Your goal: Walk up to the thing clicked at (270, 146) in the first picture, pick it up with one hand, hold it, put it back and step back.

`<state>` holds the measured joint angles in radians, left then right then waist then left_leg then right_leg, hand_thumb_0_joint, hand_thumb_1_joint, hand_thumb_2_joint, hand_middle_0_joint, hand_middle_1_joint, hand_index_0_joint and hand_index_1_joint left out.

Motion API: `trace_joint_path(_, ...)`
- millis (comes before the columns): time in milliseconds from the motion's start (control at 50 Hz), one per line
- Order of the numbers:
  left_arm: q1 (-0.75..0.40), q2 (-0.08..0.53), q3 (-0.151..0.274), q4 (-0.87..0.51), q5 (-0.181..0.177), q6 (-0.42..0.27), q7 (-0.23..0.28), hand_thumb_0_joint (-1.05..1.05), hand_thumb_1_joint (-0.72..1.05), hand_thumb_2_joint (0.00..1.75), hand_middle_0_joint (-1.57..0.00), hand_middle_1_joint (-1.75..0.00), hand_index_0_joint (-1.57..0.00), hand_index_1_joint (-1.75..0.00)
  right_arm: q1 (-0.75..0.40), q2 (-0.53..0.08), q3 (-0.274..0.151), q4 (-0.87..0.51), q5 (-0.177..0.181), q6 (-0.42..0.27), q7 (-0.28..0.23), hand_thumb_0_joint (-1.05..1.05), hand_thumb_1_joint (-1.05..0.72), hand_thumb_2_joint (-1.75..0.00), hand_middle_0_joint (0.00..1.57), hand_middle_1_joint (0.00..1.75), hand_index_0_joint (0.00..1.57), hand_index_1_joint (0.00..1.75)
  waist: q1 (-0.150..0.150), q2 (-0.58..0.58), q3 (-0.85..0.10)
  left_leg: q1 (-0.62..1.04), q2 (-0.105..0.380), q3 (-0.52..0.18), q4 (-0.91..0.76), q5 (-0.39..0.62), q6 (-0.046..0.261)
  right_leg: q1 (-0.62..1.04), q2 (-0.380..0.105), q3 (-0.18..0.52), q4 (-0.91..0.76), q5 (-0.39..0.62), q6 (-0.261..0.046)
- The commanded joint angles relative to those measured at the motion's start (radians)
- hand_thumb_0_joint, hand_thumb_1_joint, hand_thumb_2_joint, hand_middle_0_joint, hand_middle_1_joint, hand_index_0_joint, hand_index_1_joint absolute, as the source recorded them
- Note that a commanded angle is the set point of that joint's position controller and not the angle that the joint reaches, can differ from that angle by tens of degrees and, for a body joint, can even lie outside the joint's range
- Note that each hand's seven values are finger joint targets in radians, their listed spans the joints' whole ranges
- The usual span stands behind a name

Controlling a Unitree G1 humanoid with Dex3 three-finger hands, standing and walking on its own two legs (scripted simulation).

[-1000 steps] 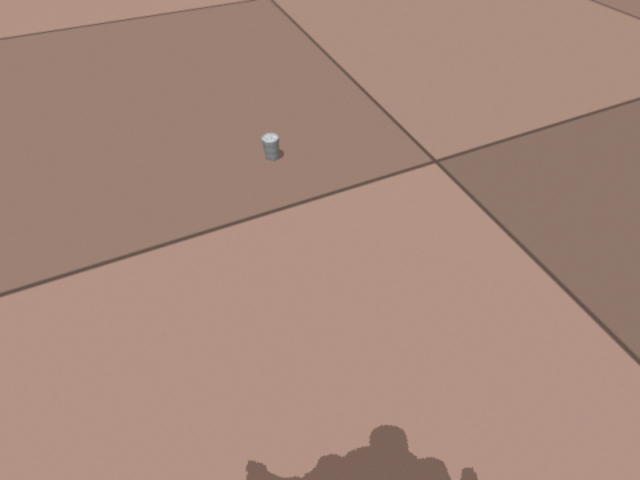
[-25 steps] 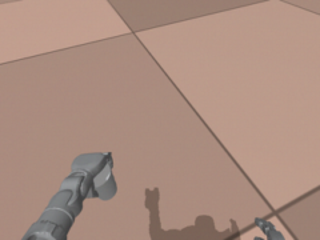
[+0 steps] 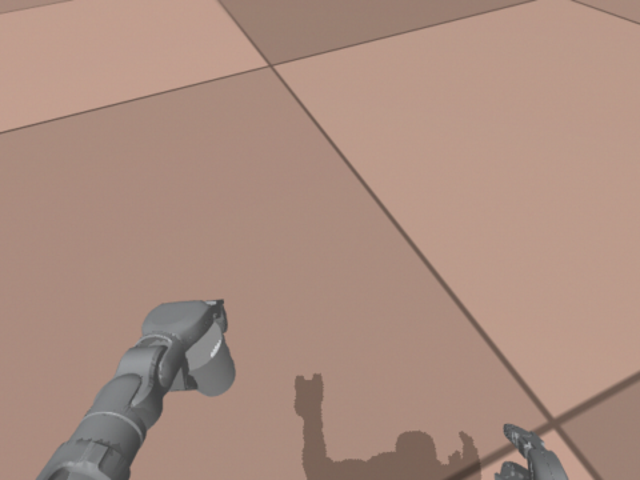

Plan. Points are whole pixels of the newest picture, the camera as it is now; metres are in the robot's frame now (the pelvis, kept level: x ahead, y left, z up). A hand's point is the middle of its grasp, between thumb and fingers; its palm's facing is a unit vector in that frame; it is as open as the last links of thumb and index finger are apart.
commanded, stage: hold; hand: left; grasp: from above
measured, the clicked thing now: (205, 360) +0.30 +0.22 -0.09
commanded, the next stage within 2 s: crouch in 0.34 s
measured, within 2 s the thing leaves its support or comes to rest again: neither
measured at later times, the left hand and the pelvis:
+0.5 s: hand (194, 348) +0.30 +0.22 -0.04, palm faces -0.47 -0.07 -0.88, open 10.9 cm; pelvis +0.01 +0.00 +0.00, yaw +0 degrees
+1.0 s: hand (212, 376) +0.31 +0.24 -0.19, palm faces -0.46 +0.02 -0.89, open 10.9 cm; pelvis -0.01 +0.00 -0.07, yaw +1 degrees
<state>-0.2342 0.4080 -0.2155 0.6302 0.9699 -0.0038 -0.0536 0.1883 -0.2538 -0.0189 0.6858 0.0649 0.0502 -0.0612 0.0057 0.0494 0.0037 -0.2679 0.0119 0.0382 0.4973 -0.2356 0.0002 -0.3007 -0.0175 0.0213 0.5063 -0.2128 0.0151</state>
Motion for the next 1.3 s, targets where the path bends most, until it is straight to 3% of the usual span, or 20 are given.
trace_joint_path(0, -0.352, 0.216, 0.121, -0.246, -0.002, -0.012, 0.044, 0.0, 0.38, 1.13, -0.76, -1.13, -0.78, -1.1, -0.096, -0.125, -0.042, -0.143, 0.002, -0.043, -0.01, 0.0, -0.91, -0.91, 0.2, 0.3, 0.2, 0.3, 0.004, -0.016, -0.263, 0.104, -0.027, -0.012, -0.071, 0.118, 0.013, 0.071, 0.037, -0.009, -0.089, 0.068, -0.025)
trace_joint_path(200, -0.359, 0.218, 0.13, -0.198, 0.021, -0.001, 0.076, 0.0, 0.41, 1.12, -0.77, -1.12, -0.8, -1.09, -0.083, -0.126, -0.046, -0.122, 0.001, -0.035, -0.011, 0.0, -0.91, -0.91, 0.2, 0.3, 0.2, 0.3, -0.009, -0.031, -0.268, 0.118, -0.028, -0.007, -0.062, 0.174, 0.015, 0.077, 0.037, -0.009, -0.082, 0.127, -0.024)
trace_joint_path(220, -0.385, 0.233, 0.14, -0.232, 0.014, -0.004, 0.079, 0.0, 0.41, 1.12, -0.78, -1.12, -0.81, -1.09, -0.089, -0.126, -0.047, -0.124, 0.0, -0.034, -0.011, 0.0, -0.91, -0.91, 0.2, 0.3, 0.2, 0.3, 0.003, -0.016, -0.276, 0.119, -0.03, -0.007, -0.062, 0.172, 0.014, 0.086, 0.034, -0.01, -0.088, 0.124, -0.022)
trace_joint_path(280, -0.327, 0.183, 0.112, -0.179, 0.011, 0.007, 0.078, 0.0, 0.43, 1.14, -0.78, -1.13, -0.82, -1.1, -0.084, -0.124, -0.05, -0.123, -0.001, -0.033, -0.007, 0.0, -0.91, -0.91, 0.2, 0.3, 0.2, 0.3, -0.006, -0.04, -0.248, 0.113, -0.026, -0.007, -0.064, 0.168, 0.014, 0.073, 0.038, -0.015, -0.09, 0.119, -0.024)
trace_joint_path(360, -0.37, 0.203, 0.106, -0.207, 0.013, 0.005, 0.067, 0.0, 0.44, 1.13, -0.8, -1.11, -0.82, -1.08, -0.087, -0.125, -0.051, -0.124, 0.0, -0.029, -0.007, 0.0, -0.91, -0.91, 0.2, 0.3, 0.2, 0.3, -0.007, -0.034, -0.263, 0.117, -0.028, -0.007, -0.067, 0.176, 0.016, 0.083, 0.035, -0.013, -0.091, 0.131, -0.023)
trace_joint_path(420, -0.335, 0.22, 0.131, -0.205, 0.01, 0.002, 0.064, 0.0, 0.48, 1.2, -0.8, -1.18, -0.85, -1.13, -0.088, -0.124, -0.052, -0.126, 0.001, -0.026, -0.007, 0.0, -0.91, -0.91, 0.2, 0.3, 0.2, 0.3, 0.006, -0.017, -0.268, 0.12, -0.031, -0.005, -0.069, 0.171, 0.014, 0.094, 0.033, -0.009, -0.096, 0.123, -0.024)
trace_joint_path(440, -0.348, 0.222, 0.135, -0.232, 0.007, 0.0, 0.066, 0.0, 0.4, 1.14, -0.72, -1.16, -0.77, -1.1, -0.091, -0.125, -0.05, -0.132, 0.001, -0.026, -0.007, 0.0, -0.88, -0.9, 0.2, 0.3, 0.2, 0.3, 0.007, -0.005, -0.277, 0.123, -0.03, -0.007, -0.071, 0.175, 0.012, 0.094, 0.035, -0.011, -0.091, 0.126, -0.026)
trace_joint_path(480, -0.31, 0.201, 0.128, -0.201, 0.015, 0.0, 0.068, 0.0, 0.36, 1.15, -0.75, -1.11, -0.77, -1.09, -0.082, -0.126, -0.054, -0.128, -0.001, -0.024, -0.007, 0.0, -0.9, -0.9, 0.2, 0.3, 0.2, 0.3, -0.002, -0.035, -0.275, 0.126, -0.029, -0.006, -0.063, 0.198, 0.015, 0.097, 0.036, -0.014, -0.088, 0.152, -0.024)
trace_joint_path(560, -0.255, 0.177, 0.122, -0.157, 0.03, -0.009, 0.094, 0.0, 0.36, 1.12, -0.75, -1.07, -0.76, -1.05, -0.077, -0.124, -0.058, -0.124, -0.002, -0.018, -0.005, 0.0, -0.9, -0.9, 0.2, 0.3, 0.2, 0.3, -0.005, -0.067, -0.229, 0.095, -0.03, -0.01, -0.052, 0.211, 0.013, 0.077, 0.037, -0.02, -0.079, 0.163, -0.024)
trace_joint_path(580, -0.255, 0.166, 0.111, -0.137, 0.037, -0.014, 0.104, 0.0, 0.36, 1.1, -0.75, -1.07, -0.77, -1.05, -0.068, -0.127, -0.059, -0.123, -0.003, -0.016, -0.003, 0.0, -0.9, -0.91, 0.2, 0.3, 0.2, 0.3, -0.018, -0.082, -0.215, 0.082, -0.032, -0.009, -0.048, 0.193, 0.014, 0.06, 0.035, -0.017, -0.077, 0.151, -0.024)
trace_joint_path(680, -0.286, 0.155, 0.118, -0.028, 0.077, -0.043, 0.194, 0.0, 0.33, 1.11, -0.74, -1.05, -0.75, -1.04, -0.037, -0.129, -0.067, -0.095, -0.017, -0.007, 0.008, 0.0, -0.9, -0.9, 0.2, 0.3, 0.2, 0.3, -0.033, -0.078, -0.215, 0.016, -0.034, -0.012, 0.02, 0.18, 0.009, -0.02, 0.03, -0.021, -0.015, 0.139, -0.024)
trace_joint_path(760, -0.412, 0.146, 0.105, 0.052, 0.118, -0.057, 0.288, 0.0, 0.34, 1.08, -0.72, -1.06, -0.74, -1.03, -0.003, -0.142, -0.083, -0.066, -0.036, -0.008, 0.024, 0.0, -0.9, -0.9, 0.2, 0.3, 0.2, 0.3, -0.063, -0.041, -0.295, -0.054, -0.025, -0.019, 0.149, 0.177, -0.003, -0.153, 0.033, -0.031, 0.099, 0.131, -0.028)
trace_joint_path(780, -0.442, 0.165, 0.121, 0.07, 0.132, -0.061, 0.313, 0.0, 0.31, 1.09, -0.71, -1.05, -0.73, -1.04, 0.016, -0.151, -0.088, -0.055, -0.04, -0.01, 0.028, 0.0, -0.9, -0.9, 0.2, 0.3, 0.2, 0.3, -0.068, -0.035, -0.319, -0.096, -0.024, -0.019, 0.196, 0.161, -0.004, -0.192, 0.032, -0.028, 0.136, 0.121, -0.027)
trace_joint_path(860, -0.504, 0.132, 0.11, 0.187, 0.18, -0.072, 0.393, 0.0, 0.32, 1.07, -0.73, -1.03, -0.74, -1.02, 0.073, -0.153, -0.102, -0.034, -0.06, -0.024, 0.044, 0.0, -0.9, -0.9, 0.2, 0.3, 0.2, 0.3, -0.091, -0.021, -0.408, -0.281, -0.021, -0.023, 0.386, 0.113, -0.004, -0.381, 0.033, -0.028, 0.312, 0.077, -0.034)
trace_joint_path(960, -0.58, 0.157, 0.138, 0.302, 0.211, -0.062, 0.464, 0.0, 0.36, 1.01, -0.71, -1.06, -0.75, -1.01, 0.098, -0.168, -0.112, -0.03, -0.078, -0.043, 0.05, 0.0, -0.9, -0.9, 0.2, 0.3, 0.2, 0.3, -0.091, 0.037, -0.54, -0.487, -0.022, -0.026, 0.588, 0.073, 0.0, -0.596, 0.039, -0.037, 0.526, 0.029, -0.044)
trace_joint_path(1040, -0.635, 0.195, 0.164, 0.376, 0.206, -0.053, 0.485, 0.0, 0.38, 1.02, -0.72, -1.07, -0.77, -1.02, 0.118, -0.176, -0.116, -0.025, -0.089, -0.062, 0.042, 0.0, -0.9, -0.9, 0.2, 0.3, 0.2, 0.3, -0.096, 0.054, -0.589, -0.679, -0.021, -0.047, 0.706, -0.046, 0.001, -0.772, 0.039, -0.05, 0.673, -0.074, -0.051)
trace_joint_path(1100, -0.722, 0.198, 0.163, 0.342, 0.193, -0.041, 0.49, 0.0, 0.41, 1.06, -0.74, -1.08, -0.78, -1.03, 0.125, -0.177, -0.12, -0.028, -0.093, -0.074, 0.035, 0.0, -0.9, -0.9, 0.2, 0.3, 0.2, 0.3, -0.112, 0.078, -0.716, -0.75, -0.018, -0.056, 0.793, -0.082, 0.005, -0.83, 0.04, -0.055, 0.767, -0.094, -0.053)
trace_joint_path(1140, -0.682, 0.205, 0.18, 0.41, 0.184, -0.025, 0.488, 0.0, 0.42, 1.1, -0.76, -1.09, -0.8, -1.05, 0.132, -0.185, -0.121, -0.018, -0.099, -0.079, 0.034, 0.0, -0.9, -0.9, 0.2, 0.3, 0.2, 0.3, -0.116, 0.051, -0.705, -0.83, -0.017, -0.064, 0.839, -0.102, 0.005, -0.891, 0.035, -0.06, 0.821, -0.116, -0.052)
trace_joint_path(1200, -0.765, 0.267, 0.21, 0.373, 0.184, -0.023, 0.479, 0.0, 0.44, 1.13, -0.78, -1.1, -0.81, -1.07, 0.141, -0.187, -0.124, -0.019, -0.107, -0.086, 0.033, 0.0, -0.9, -0.9, 0.2, 0.3, 0.2, 0.3, -0.12, 0.078, -0.789, -0.892, -0.019, -0.068, 0.9, -0.145, 0.003, -0.947, 0.032, -0.063, 0.896, -0.155, -0.054)
trace_joint_path(1280, -0.806, 0.319, 0.237, 0.426, 0.192, -0.032, 0.462, 0.0, 0.44, 1.18, -0.78, -1.15, -0.81, -1.12, 0.141, -0.183, -0.113, -0.017, -0.114, -0.092, 0.035, 0.0, -0.9, -0.9, 0.2, 0.3, 0.2, 0.3, -0.142, 0.044, -0.773, -1.048, -0.028, -0.061, 0.987, -0.276, 0.013, -1.029, 0.033, -0.063, 0.96, -0.265, -0.054)
